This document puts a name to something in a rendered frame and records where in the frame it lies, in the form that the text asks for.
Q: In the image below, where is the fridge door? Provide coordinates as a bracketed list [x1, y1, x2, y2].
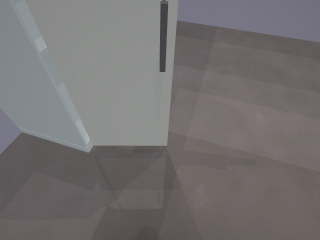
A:
[25, 0, 179, 146]

